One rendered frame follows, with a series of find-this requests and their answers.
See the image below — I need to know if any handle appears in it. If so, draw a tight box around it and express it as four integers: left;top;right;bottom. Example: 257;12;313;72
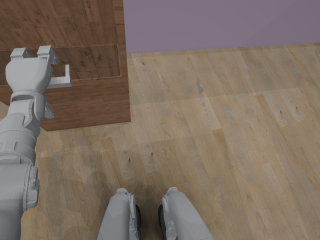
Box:
47;64;73;89

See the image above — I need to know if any robot right shin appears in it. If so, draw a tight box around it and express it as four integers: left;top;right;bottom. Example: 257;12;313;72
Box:
163;187;178;240

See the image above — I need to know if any drawer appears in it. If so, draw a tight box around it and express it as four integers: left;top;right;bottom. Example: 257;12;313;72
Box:
0;43;121;85

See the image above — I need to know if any robot shin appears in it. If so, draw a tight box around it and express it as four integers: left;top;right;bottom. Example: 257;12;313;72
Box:
163;187;178;240
109;188;139;240

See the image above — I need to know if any cabinet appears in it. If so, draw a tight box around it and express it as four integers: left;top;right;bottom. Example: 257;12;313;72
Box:
0;0;131;132

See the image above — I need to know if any left robot upper arm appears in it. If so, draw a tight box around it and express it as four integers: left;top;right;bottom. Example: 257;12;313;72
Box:
0;163;40;240

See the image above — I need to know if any robot left hand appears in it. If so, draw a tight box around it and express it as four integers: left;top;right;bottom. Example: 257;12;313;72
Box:
5;45;60;119

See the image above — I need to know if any robot left shin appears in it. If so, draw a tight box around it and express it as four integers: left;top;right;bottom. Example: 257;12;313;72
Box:
109;188;139;240

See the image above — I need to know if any robot left forearm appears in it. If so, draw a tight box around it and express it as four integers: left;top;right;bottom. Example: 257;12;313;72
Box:
0;90;46;166

